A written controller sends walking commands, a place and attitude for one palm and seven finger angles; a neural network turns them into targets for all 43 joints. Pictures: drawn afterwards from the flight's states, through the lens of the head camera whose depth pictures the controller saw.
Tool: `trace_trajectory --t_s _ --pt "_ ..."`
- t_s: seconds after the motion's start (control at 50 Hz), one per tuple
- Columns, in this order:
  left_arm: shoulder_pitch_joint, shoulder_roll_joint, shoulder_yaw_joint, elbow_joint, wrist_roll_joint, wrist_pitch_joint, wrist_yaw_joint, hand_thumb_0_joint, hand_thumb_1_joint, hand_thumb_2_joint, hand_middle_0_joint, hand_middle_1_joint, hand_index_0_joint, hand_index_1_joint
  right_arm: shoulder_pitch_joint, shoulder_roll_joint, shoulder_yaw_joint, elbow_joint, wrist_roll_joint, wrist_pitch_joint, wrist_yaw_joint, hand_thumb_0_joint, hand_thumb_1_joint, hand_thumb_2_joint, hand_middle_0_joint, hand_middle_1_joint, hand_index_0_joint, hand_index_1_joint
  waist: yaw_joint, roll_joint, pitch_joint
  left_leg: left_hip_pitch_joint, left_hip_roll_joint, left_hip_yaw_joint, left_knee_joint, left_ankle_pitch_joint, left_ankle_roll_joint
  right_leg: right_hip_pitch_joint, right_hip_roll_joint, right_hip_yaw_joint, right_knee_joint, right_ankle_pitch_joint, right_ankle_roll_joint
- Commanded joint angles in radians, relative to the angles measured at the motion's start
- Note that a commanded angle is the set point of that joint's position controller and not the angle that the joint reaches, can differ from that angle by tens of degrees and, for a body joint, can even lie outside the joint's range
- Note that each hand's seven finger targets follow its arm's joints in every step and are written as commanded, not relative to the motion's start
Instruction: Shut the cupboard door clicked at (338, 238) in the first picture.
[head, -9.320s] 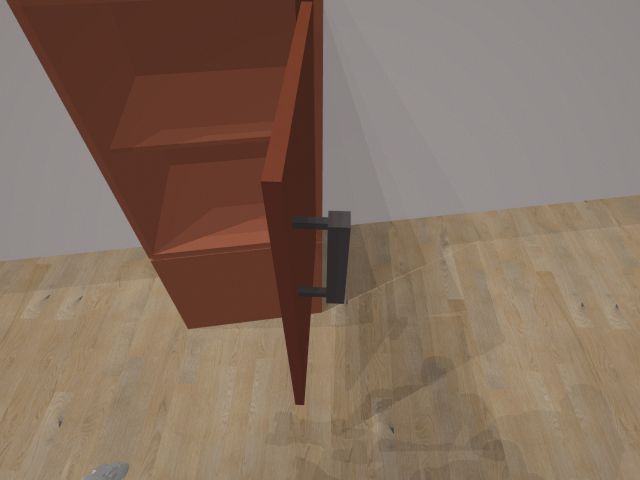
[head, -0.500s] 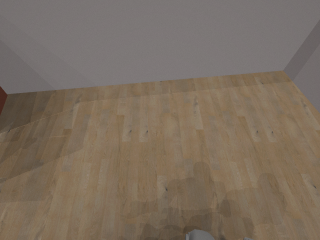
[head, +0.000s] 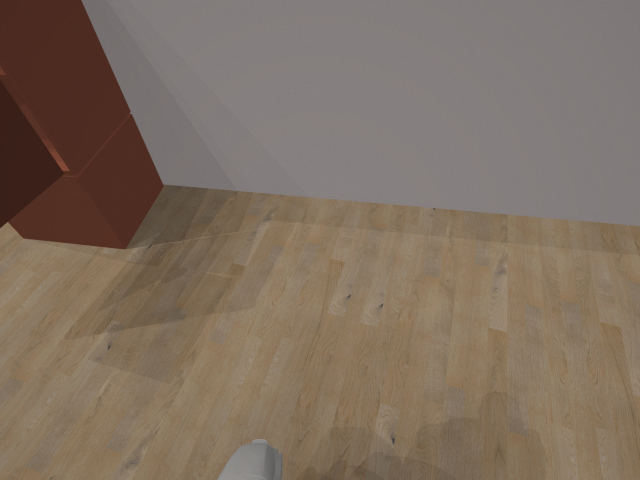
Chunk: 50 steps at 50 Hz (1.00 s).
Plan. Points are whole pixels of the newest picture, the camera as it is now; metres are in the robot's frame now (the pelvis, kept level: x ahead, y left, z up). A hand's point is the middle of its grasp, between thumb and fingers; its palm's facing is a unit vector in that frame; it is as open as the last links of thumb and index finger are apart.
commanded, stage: walk to a spot facing it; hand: left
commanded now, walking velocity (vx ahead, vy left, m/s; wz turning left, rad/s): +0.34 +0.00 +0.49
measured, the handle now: out of the picture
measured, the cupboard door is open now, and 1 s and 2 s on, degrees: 79 79 79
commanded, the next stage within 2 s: turn to face it in 1.22 s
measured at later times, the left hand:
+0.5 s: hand (163, 409) +0.24 +0.28 -0.16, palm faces +0.21 -0.96 -0.19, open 7.4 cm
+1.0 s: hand (195, 365) +0.32 +0.25 -0.18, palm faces +0.37 -0.91 -0.19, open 7.3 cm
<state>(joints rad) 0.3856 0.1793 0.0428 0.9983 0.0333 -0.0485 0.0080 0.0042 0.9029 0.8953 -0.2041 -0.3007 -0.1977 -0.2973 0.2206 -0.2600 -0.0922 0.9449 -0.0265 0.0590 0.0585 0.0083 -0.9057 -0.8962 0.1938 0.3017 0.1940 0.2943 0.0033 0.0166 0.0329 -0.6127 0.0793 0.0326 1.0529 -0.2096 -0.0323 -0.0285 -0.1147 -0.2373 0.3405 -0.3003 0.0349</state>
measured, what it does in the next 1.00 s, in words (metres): walks ahead, turning left: left foot, then right foot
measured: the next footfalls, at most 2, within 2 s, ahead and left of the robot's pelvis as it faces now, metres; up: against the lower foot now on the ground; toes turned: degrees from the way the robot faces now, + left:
left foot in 0.18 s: +0.19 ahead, +0.16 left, +0.00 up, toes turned +14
right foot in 0.66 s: +0.44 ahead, -0.03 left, +0.00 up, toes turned +3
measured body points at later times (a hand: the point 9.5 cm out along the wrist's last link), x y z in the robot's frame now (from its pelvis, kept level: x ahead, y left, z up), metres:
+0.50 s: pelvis +0.20 +0.08 +0.00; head +0.20 +0.08 +0.45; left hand +0.23 +0.33 -0.15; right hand +0.29 -0.15 -0.15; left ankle +0.15 +0.15 -0.75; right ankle +0.31 -0.06 -0.69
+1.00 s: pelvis +0.41 +0.09 +0.00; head +0.42 +0.09 +0.45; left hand +0.30 +0.29 -0.16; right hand +0.52 -0.13 -0.15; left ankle +0.46 +0.25 -0.70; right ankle +0.40 -0.03 -0.75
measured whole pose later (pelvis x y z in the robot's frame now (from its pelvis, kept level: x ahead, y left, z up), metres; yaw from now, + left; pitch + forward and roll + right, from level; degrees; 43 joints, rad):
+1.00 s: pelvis +0.41 +0.09 +0.00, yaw +18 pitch +0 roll -1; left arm 0.38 0.16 0.05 1.11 0.03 -0.07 0.01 0.00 0.93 0.90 -0.20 -0.30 -0.20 -0.30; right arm 0.25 -0.18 -0.08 1.05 -0.02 0.00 0.03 0.01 -0.93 -0.90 0.19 0.30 0.19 0.29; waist 0.01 0.02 0.02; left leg -0.57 0.13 0.08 0.85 -0.15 -0.01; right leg -0.06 -0.06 -0.26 0.35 -0.27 0.01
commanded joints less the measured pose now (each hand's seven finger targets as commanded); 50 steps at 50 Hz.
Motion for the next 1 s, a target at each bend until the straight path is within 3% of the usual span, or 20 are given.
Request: trace_trajectory --t_s 0.0,0.06,0.1,0.12,0.14,0.16,0.18,0.2,0.24,0.3,0.42,0.56,0.6,0.62,0.64,0.66,0.68,0.72,0.78,0.98 --pt "0.094 0.167 0.038 -0.02 0.0 -0.03 0.016 0.0 0.9 0.9 -0.2 -0.3 -0.2 -0.3 -0.245 0.015 0.03 -0.135 -0.001 -0.049 0.018 0.0 -0.9 -0.9 0.2 0.3 0.2 0.3 0.068 -0.184 0.097 -0.086 0.007 0.062 -0.212 0.006 0.008 0.044 -0.23 0.057 -0.13 0.261 -0.084" --pt "0.11 0.187 0.043 -0.002 0.002 -0.027 0.015 0.0 0.9 0.9 -0.2 -0.3 -0.2 -0.3 -0.245 0.014 0.037 -0.132 0.002 -0.067 0.018 0.0 -0.9 -0.9 0.2 0.3 0.2 0.3 0.066 -0.195 0.068 0.051 -0.015 0.102 -0.35 -0.048 0.043 0.061 -0.26 0.029 -0.051 0.427 -0.086" --pt "0.087 0.218 0.049 -0.003 -0.001 -0.027 0.014 0.0 0.9 0.9 -0.2 -0.3 -0.2 -0.3 -0.126 -0.012 0.031 -0.102 -0.001 -0.082 0.002 0.0 -0.9 -0.9 0.2 0.3 0.2 0.3 0.006 -0.188 -0.009 0.244 -0.083 0.159 -0.421 -0.091 0.075 0.06 -0.262 -0.023 0.134 0.703 -0.077" --pt "0.066 0.232 0.048 -0.002 -0.008 -0.026 0.01 0.0 0.9 0.9 -0.2 -0.3 -0.2 -0.3 0.01 -0.045 0.019 -0.064 -0.006 -0.089 -0.01 0.0 -0.9 -0.9 0.2 0.3 0.2 0.3 -0.067 -0.155 -0.094 0.444 -0.128 0.185 -0.506 -0.031 0.089 0.012 -0.228 -0.074 0.333 0.764 -0.048" --pt "0.07 0.201 0.046 -0.017 -0.014 -0.026 0.001 0.0 0.9 0.9 -0.2 -0.3 -0.2 -0.3 0.17 -0.141 -0.006 -0.022 -0.009 -0.094 -0.029 0.0 -0.9 -0.9 0.2 0.3 0.2 0.3 -0.144 -0.036 -0.231 0.761 -0.026 0.057 -0.567 0.028 0.127 -0.175 -0.189 -0.06 0.626 0.556 -0.009" --pt "0.059 0.127 0.035 -0.07 -0.03 -0.018 -0.014 0.0 0.9 0.9 -0.2 -0.3 -0.2 -0.3 0.264 -0.283 -0.039 0.003 -0.007 -0.096 -0.042 0.0 -0.9 -0.9 0.2 0.3 0.2 0.3 -0.158 0.269 -0.298 0.982 0.299 -0.442 -0.603 0.183 0.231 -0.564 -0.02 0.002 0.939 -0.248 0.05" --pt "-0.031 0.15 0.036 -0.099 -0.029 -0.012 -0.005 0.0 0.9 0.9 -0.2 -0.3 -0.2 -0.3 0.278 -0.298 -0.039 0.015 0.013 -0.09 -0.048 0.0 -0.9 -0.9 0.2 0.3 0.2 0.3 -0.171 0.178 -0.317 0.925 0.372 -0.501 -0.696 0.179 0.273 -0.616 -0.023 0.14 1.016 -0.291 0.023" --pt "-0.076 0.123 0.034 -0.095 -0.033 -0.01 0.0 0.0 0.9 0.9 -0.2 -0.3 -0.2 -0.3 0.205 -0.27 -0.032 0.002 0.015 -0.099 -0.064 0.0 -0.9 -0.9 0.2 0.3 0.2 0.3 -0.144 0.132 -0.263 0.827 0.362 -0.483 -0.716 0.132 0.272 -0.655 -0.04 0.196 1.057 -0.207 0.019" --pt "-0.083 0.101 0.035 -0.049 -0.014 -0.004 -0.012 0.0 0.9 0.9 -0.2 -0.3 -0.2 -0.3 0.08 -0.145 0.003 -0.016 0.008 -0.115 -0.072 0.0 -0.9 -0.9 0.2 0.3 0.2 0.3 -0.073 0.087 -0.06 0.549 0.256 -0.314 -0.753 0.135 0.219 -0.603 -0.089 0.206 0.993 -0.097 0.017" --pt "0.019 0.054 0.026 0.001 0.001 0.021 -0.016 0.0 0.9 0.9 -0.2 -0.3 -0.2 -0.3 0.02 -0.071 0.026 -0.005 0.008 -0.134 -0.069 0.0 -0.9 -0.9 0.2 0.3 0.2 0.3 0.01 0.061 -0.026 0.393 0.174 -0.159 -0.815 0.132 0.193 -0.487 -0.083 0.189 0.861 -0.014 0.031" --pt "-0.144 0.061 0.027 -0.064 -0.001 0.031 -0.026 0.0 0.9 0.9 -0.2 -0.3 -0.2 -0.3 0.078 -0.05 0.015 0.034 0.011 -0.142 -0.071 0.0 -0.9 -0.9 0.2 0.3 0.2 0.3 -0.004 0.055 0.069 0.401 0.162 -0.16 -0.888 0.06 0.229 -0.552 -0.078 0.187 0.59 0.101 0.048" --pt "-0.279 0.061 0.028 -0.119 -0.005 0.007 -0.035 0.0 0.9 0.9 -0.2 -0.3 -0.2 -0.3 0.153 -0.065 0.011 0.084 -0.001 -0.135 -0.075 0.0 -0.9 -0.9 0.2 0.3 0.2 0.3 -0.032 0.073 0.064 0.503 0.162 -0.152 -0.775 0.188 0.203 -0.42 0.011 0.123 0.28 0.091 0.015" --pt "-0.137 0.088 0.04 -0.07 -0.002 -0.008 -0.035 0.0 0.9 0.9 -0.2 -0.3 -0.2 -0.3 0.156 -0.059 0.016 0.097 0.001 -0.131 -0.078 0.0 -0.9 -0.9 0.2 0.3 0.2 0.3 0.039 0.014 -0.004 0.472 0.103 -0.103 -0.572 0.314 0.158 -0.18 0.06 0.094 0.155 0.125 -0.008" --pt "0.01 0.143 0.055 -0.021 0.002 -0.022 -0.029 0.0 0.9 0.9 -0.2 -0.3 -0.2 -0.3 0.155 -0.04 0.02 0.094 0.011 -0.137 -0.074 0.0 -0.9 -0.9 0.2 0.3 0.2 0.3 0.1 -0.053 -0.084 0.335 0.044 -0.057 -0.354 0.299 0.118 0.07 -0.011 0.188 0.131 0.125 -0.047" --pt "0.16 0.255 0.086 0.021 0.008 -0.029 -0.016 0.0 0.9 0.9 -0.2 -0.3 -0.2 -0.3 0.183 0.029 0.03 0.071 0.021 -0.148 -0.066 0.0 -0.9 -0.9 0.2 0.3 0.2 0.3 0.14 -0.316 -0.209 0.089 -0.084 0.043 -0.035 -0.084 0.071 0.313 -0.298 0.542 0.034 0.145 -0.143" --pt "0.176 0.275 0.084 0.026 -0.011 -0.023 -0.011 0.0 0.9 0.9 -0.2 -0.3 -0.2 -0.3 0.159 -0.015 0.026 0.048 0.022 -0.14 -0.066 0.0 -0.9 -0.9 0.2 0.3 0.2 0.3 0.131 -0.297 -0.205 0.014 -0.078 -0.021 0.154 -0.333 0.074 0.26 -0.4 0.684 -0.064 0.082 -0.205" --pt "0.093 0.246 0.079 0.011 -0.011 -0.021 -0.007 0.0 0.9 0.9 -0.2 -0.3 -0.2 -0.3 0.088 -0.012 0.017 0.046 0.015 -0.135 -0.061 0.0 -0.9 -0.9 0.2 0.3 0.2 0.3 0.131 -0.224 -0.119 -0.039 -0.027 -0.07 0.241 -0.271 0.079 0.128 -0.382 0.68 -0.113 -0.098 -0.212" --pt "-0.042 0.14 0.048 -0.011 -0.009 -0.024 0.001 0.0 0.9 0.9 -0.2 -0.3 -0.2 -0.3 0.052 0.02 0.019 0.053 0.005 -0.118 -0.052 0.0 -0.9 -0.9 0.2 0.3 0.2 0.3 0.057 -0.109 0.027 -0.036 0.04 -0.076 0.23 -0.109 0.067 -0.099 -0.312 0.497 -0.163 -0.164 -0.164" --pt "-0.077 0.078 0.03 0.0 -0.003 -0.032 0.006 0.0 0.9 0.9 -0.2 -0.3 -0.2 -0.3 0.148 0.067 0.021 0.097 -0.002 -0.085 -0.044 0.0 -0.9 -0.9 0.2 0.3 0.2 0.3 -0.012 -0.151 0.034 0.047 0.05 -0.032 0.132 -0.026 0.036 -0.217 -0.22 0.255 -0.188 -0.048 -0.113" --pt "0.057 0.105 0.026 0.087 -0.003 -0.044 0.011 0.0 0.9 0.9 -0.2 -0.3 -0.2 -0.3 -0.08 0.091 0.033 0.011 0.003 -0.092 -0.011 0.0 -0.9 -0.9 0.2 0.3 0.2 0.3 0.034 -0.136 0.09 0.041 0.045 0.067 -0.325 0.053 0.035 -0.069 -0.223 0.105 -0.165 0.148 -0.13"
